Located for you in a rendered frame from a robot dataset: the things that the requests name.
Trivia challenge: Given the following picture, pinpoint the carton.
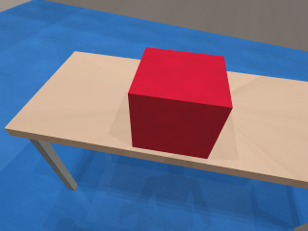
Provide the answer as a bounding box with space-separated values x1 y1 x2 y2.
128 47 233 159

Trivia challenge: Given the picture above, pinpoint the table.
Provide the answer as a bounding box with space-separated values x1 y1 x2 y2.
4 51 308 231

